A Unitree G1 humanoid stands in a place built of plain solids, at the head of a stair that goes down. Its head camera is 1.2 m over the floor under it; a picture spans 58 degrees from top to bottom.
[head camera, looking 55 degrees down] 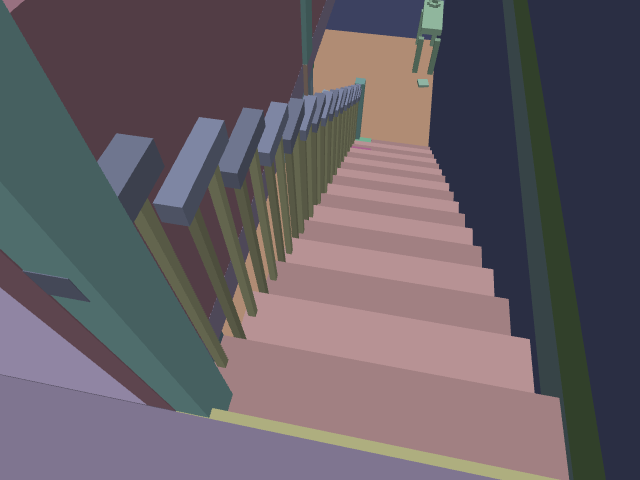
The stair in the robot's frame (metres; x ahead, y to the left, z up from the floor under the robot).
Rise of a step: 0.18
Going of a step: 0.27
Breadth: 1.09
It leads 11 degrees to the right of straight ahead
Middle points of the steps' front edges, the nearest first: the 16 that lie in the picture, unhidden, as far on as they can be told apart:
0.21 -0.16 0.00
0.47 -0.21 -0.18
0.74 -0.26 -0.36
1.00 -0.31 -0.54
1.26 -0.36 -0.71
1.52 -0.41 -0.89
1.79 -0.46 -1.07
2.05 -0.51 -1.25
2.31 -0.56 -1.43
2.58 -0.61 -1.61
2.84 -0.66 -1.79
3.10 -0.71 -1.97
3.36 -0.77 -2.14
3.63 -0.82 -2.32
3.89 -0.87 -2.50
4.15 -0.92 -2.68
